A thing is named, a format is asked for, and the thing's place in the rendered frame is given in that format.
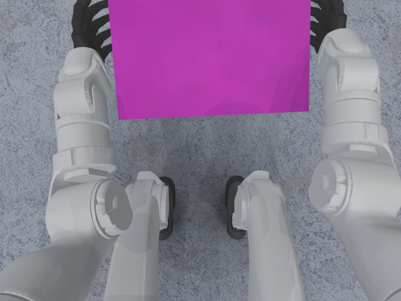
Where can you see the robot left forearm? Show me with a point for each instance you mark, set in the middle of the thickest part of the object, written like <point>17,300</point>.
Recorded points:
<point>81,122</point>

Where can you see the robot right hand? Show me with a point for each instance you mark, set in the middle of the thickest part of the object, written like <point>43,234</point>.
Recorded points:
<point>330,17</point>

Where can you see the right robot upper arm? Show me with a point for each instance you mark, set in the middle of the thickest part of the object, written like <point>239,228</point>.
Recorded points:
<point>361,199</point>

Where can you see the robot right forearm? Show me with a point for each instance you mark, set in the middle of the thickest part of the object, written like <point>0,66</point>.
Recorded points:
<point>351,100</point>

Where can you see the left robot thigh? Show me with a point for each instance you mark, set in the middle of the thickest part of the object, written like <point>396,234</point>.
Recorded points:
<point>133,272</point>

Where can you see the robot left hand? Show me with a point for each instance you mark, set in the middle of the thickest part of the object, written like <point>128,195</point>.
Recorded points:
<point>85,30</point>

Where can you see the left robot foot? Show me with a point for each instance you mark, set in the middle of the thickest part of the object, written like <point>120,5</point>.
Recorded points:
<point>166,232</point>

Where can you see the carton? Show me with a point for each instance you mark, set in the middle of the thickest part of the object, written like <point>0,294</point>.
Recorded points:
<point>190,58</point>

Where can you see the left robot upper arm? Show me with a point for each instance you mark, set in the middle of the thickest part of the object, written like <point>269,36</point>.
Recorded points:
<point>84,222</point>

